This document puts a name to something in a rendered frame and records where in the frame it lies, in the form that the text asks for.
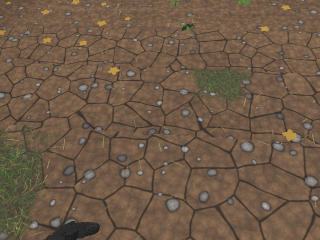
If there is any robot left hand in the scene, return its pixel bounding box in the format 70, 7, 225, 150
43, 221, 100, 240

